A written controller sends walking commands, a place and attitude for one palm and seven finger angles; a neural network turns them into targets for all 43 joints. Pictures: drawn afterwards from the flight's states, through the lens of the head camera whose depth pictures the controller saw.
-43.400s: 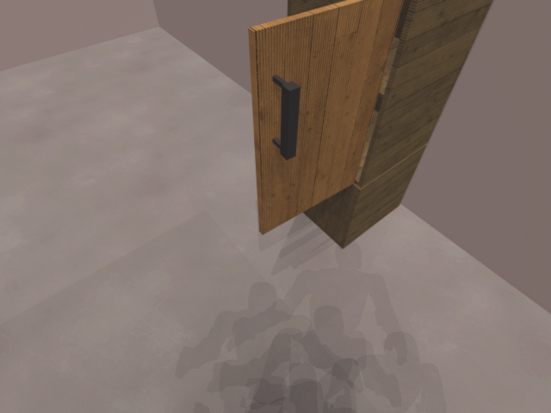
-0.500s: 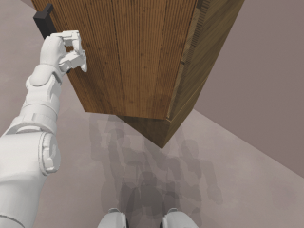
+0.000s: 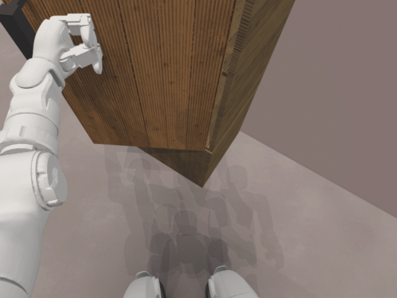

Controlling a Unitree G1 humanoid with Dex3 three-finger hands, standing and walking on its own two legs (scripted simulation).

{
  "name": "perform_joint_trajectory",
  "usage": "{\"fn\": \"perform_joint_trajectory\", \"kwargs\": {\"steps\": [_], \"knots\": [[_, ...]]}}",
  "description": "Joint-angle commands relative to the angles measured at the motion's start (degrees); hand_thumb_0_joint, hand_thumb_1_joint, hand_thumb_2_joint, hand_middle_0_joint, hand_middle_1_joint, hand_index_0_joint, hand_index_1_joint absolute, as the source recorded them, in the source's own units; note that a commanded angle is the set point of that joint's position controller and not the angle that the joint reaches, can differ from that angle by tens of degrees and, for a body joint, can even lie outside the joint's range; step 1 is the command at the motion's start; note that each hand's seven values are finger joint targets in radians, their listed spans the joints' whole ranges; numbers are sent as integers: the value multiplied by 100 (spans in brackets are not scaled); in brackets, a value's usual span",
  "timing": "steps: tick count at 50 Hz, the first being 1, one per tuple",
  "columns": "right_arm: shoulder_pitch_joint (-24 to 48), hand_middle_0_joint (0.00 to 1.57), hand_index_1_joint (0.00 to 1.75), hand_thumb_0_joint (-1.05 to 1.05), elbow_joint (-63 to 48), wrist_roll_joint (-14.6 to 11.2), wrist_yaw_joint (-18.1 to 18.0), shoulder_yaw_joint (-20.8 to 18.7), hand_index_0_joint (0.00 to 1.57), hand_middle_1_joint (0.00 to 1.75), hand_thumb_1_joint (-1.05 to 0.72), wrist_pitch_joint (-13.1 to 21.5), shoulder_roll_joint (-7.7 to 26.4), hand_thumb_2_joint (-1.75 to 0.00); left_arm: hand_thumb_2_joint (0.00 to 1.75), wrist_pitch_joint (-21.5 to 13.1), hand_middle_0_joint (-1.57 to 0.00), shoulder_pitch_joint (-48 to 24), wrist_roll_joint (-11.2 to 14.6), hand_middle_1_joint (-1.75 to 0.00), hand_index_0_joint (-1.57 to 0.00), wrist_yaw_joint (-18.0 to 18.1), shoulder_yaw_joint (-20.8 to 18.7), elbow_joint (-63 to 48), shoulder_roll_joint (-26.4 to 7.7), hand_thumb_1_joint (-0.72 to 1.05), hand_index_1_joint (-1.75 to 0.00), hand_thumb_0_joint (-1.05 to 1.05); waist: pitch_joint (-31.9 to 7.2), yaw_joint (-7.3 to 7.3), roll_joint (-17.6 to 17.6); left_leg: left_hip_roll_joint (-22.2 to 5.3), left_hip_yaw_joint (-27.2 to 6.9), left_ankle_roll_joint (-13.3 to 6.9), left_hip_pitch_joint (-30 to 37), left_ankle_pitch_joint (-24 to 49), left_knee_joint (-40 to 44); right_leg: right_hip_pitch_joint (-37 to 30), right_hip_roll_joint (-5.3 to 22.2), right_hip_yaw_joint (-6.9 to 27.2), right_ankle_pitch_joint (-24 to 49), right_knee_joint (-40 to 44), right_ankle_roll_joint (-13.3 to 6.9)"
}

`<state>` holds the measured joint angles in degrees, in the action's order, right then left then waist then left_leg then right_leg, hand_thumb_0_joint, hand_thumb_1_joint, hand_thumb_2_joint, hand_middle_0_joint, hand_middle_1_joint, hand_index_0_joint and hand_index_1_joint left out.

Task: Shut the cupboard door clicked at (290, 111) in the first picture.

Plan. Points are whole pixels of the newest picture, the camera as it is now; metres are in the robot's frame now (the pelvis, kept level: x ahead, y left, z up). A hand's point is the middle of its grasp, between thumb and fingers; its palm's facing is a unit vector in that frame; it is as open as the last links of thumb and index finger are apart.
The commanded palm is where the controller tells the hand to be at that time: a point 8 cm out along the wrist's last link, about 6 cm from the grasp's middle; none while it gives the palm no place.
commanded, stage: push the door shut along its arc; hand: left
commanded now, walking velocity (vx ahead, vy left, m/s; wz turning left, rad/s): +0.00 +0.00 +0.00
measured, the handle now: (41, 47) +0.58 +0.21 +0.13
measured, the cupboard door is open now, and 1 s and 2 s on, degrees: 30 19 19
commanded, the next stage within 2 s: pull the fist back off the door in 0.34 s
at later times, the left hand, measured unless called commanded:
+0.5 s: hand (108, 41) +0.56 +0.09 +0.15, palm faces -0.26 -0.97 +0.05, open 3.6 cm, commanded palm +0.58 +0.10 +0.13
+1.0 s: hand (120, 41) +0.56 +0.07 +0.14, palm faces +0.14 -0.99 +0.01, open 3.1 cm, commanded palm +0.51 +0.11 +0.13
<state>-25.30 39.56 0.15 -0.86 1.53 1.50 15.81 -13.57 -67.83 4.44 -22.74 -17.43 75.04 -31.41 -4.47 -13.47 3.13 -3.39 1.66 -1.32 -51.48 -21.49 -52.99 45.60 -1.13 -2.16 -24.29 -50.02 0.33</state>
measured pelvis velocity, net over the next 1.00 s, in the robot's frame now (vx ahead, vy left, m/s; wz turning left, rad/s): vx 0.01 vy -0.01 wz -0.01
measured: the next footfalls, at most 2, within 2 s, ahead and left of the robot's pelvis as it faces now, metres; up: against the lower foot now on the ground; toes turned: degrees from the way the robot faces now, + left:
none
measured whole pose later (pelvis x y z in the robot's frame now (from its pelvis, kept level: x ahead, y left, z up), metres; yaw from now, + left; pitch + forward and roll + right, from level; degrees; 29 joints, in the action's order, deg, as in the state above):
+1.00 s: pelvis +0.01 -0.01 +0.01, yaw +0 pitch +20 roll -2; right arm -30.9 39.7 4.3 5.0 -0.2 1.4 14.4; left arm -18.4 -64.3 -1.5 10.4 -21.4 72.5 -18.4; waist -7.3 -13.1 4.3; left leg -4.0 1.9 -0.1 -48.5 -20.8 -49.4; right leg 43.3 -1.9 -1.8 -23.8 -47.2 -0.8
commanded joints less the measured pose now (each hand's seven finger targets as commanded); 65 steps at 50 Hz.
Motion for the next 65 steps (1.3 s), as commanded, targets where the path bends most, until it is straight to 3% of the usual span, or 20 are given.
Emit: {"fn": "perform_joint_trajectory", "kwargs": {"steps": [1,5,11,22,23,24,26,29,31,34,38,41,44,46,51,53,55,58,61,65], "knots": [[-964,20,30,0,-161,24,-136,-463,20,30,-90,166,1169,-90,90,-301,-130,-3523,166,-150,-130,-81,74,-1268,-1027,90,-150,0,-2738,-303,438,224,-547,-90,2957,2033,205,34,-273,35,1981,672,-106],[-1002,20,30,0,-36,73,-150,-448,20,30,-90,223,1145,-90,90,-289,-130,-3912,223,-150,-130,-119,384,-1293,-602,90,-150,0,-2766,-426,731,203,-645,-91,3285,2254,140,430,-279,-56,1818,599,-156],[-988,20,30,0,146,98,-164,-465,20,30,-90,361,1184,-90,90,-270,-130,-4492,156,-150,-130,-114,609,-1247,-335,90,-150,0,-2966,-600,985,131,-790,-72,3502,2242,-41,1051,-277,-106,1509,439,-150],[-974,20,30,0,355,143,-180,-430,20,30,-90,500,1239,-90,90,-6,-130,-5071,51,-150,-130,-29,915,-862,55,90,-150,0,-2993,-820,969,124,-880,-95,3278,1777,-227,1579,-271,-211,1089,262,-188],[-1176,20,30,0,163,207,-111,-335,20,30,-90,553,1011,-90,90,121,-130,-5295,412,-150,-130,1235,-311,-897,-218,90,-150,0,-3002,-553,1073,36,-933,1,2651,1384,-125,1292,-188,-113,961,345,-127],[-1240,20,30,0,146,273,2,-341,20,30,-90,585,1008,-90,90,163,-130,-5099,189,-150,-130,1908,-133,-809,25,90,-150,0,-3169,-588,1085,43,-986,43,2595,1242,-62,1261,-184,-145,900,223,-79],[-1333,20,30,0,131,415,172,-387,20,30,-90,582,982,-90,90,175,-130,-4892,-4,-150,-130,2699,-205,-718,338,90,-150,0,-3149,-661,680,26,-1074,43,2517,1304,-86,1352,-176,-226,937,132,-28],[-1513,20,30,0,54,676,456,-403,20,30,-90,538,924,-90,90,-158,-130,-4923,-736,-150,-130,3926,-406,-1105,99,90,-150,0,-3419,-509,918,101,-891,61,2322,1568,-211,1155,-175,-235,1013,56,-33],[-1586,20,30,0,41,754,613,-460,20,30,-90,486,937,-90,90,-405,-130,-4706,-1357,-150,-130,4198,-176,-1070,14,90,-150,0,-3569,-533,1029,83,-873,86,2481,1799,-255,1236,-192,-230,1059,12,-64],[-1673,20,30,0,-34,720,694,-514,20,30,-90,322,976,-90,90,-496,-130,-4508,-1672,-150,-130,4047,23,-979,-145,90,-150,0,-3418,-529,878,126,-714,43,2383,1646,-96,751,-222,-159,1140,222,-105],[-1559,20,30,0,-194,514,584,-545,20,30,-90,156,965,-90,90,-332,-130,-4132,-1052,-150,-130,3469,19,-1103,50,90,-150,0,-3646,-333,644,230,-530,4,2538,1707,192,-142,-284,-78,1607,558,-120],[-1544,20,30,0,-255,430,489,-524,20,30,-90,91,937,-90,90,-349,-130,-3510,-605,-150,-130,3257,-467,-1205,-206,90,-150,0,-3593,-83,362,247,-411,-6,2471,1834,406,-776,-301,-35,2014,705,-99],[-1492,20,30,0,-263,437,478,-523,20,30,-90,119,850,-90,90,-638,-130,-3016,-507,-150,-130,3276,-488,-1449,-50,90,-150,0,-3128,-22,-77,276,-275,-52,2196,1762,522,-1114,-305,5,2271,833,-44],[-1443,20,30,0,-262,430,497,-529,20,30,-90,136,818,-90,90,-875,-130,-2559,-575,-150,-130,3343,-525,-1521,-37,90,-150,0,-2885,87,-21,288,-204,-50,2216,1828,569,-1140,-292,28,2401,851,-49],[-1226,20,30,0,-362,351,551,-620,20,30,-90,68,784,-90,90,-976,-130,-1412,-638,-150,-130,3245,-81,-1586,599,90,-150,0,-2500,269,-76,349,-39,-40,2402,1941,686,-1303,-271,42,2718,939,-70],[-1126,20,30,0,-397,305,524,-650,20,30,-90,8,789,-90,90,-893,-130,-1323,-493,-150,-130,3134,38,-1798,750,90,-150,0,-2539,290,-214,369,-13,-46,2511,2003,746,-1499,-261,62,2926,990,-56],[-993,20,30,0,-469,247,487,-668,20,30,-90,-17,755,-90,90,-885,-130,-1284,-298,-150,-130,3049,221,-2278,1048,90,-150,0,-2657,369,-11,386,-6,-27,2874,2219,779,-1604,-265,50,3094,1002,-77],[-751,20,30,0,-468,186,424,-671,20,30,-90,18,722,-90,90,-1025,-130,-1513,-100,-150,-130,3053,317,-3022,1153,90,-150,0,-2817,376,31,372,-51,-22,3222,2356,773,-1636,-265,64,3228,1005,-51],[-496,20,30,0,-451,140,382,-673,20,30,-90,111,638,-90,90,-1201,-130,-1430,-94,-150,-130,3110,710,-3555,1563,90,-150,0,-2847,362,226,345,-94,-7,3626,2483,746,-1439,-264,34,3170,975,-53],[-416,20,30,0,-241,141,300,-663,20,30,-90,92,665,-90,90,-1119,-130,-1575,-255,-150,-130,3229,724,-3075,1390,90,-150,0,-2345,246,-192,332,-141,-16,3394,2162,794,-1298,-215,32,2910,979,-26]]}}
